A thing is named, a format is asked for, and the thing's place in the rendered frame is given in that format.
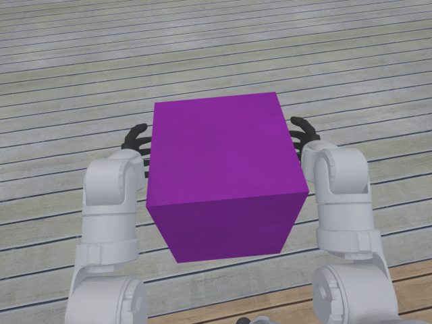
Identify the robot left upper arm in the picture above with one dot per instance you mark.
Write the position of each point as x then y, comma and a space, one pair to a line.
116, 299

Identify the robot right shin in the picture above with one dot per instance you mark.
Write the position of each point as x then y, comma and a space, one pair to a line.
259, 318

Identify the robot left forearm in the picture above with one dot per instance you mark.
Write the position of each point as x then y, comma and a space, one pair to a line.
108, 236

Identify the robot right upper arm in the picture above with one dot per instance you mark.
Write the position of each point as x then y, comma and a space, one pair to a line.
355, 293

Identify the right robot hand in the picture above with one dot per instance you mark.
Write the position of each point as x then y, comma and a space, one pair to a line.
308, 136

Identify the left robot hand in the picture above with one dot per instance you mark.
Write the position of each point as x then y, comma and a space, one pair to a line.
132, 143

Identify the carton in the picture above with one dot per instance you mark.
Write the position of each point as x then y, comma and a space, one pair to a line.
224, 179

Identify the robot right forearm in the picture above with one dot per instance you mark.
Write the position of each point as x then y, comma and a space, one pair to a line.
346, 227

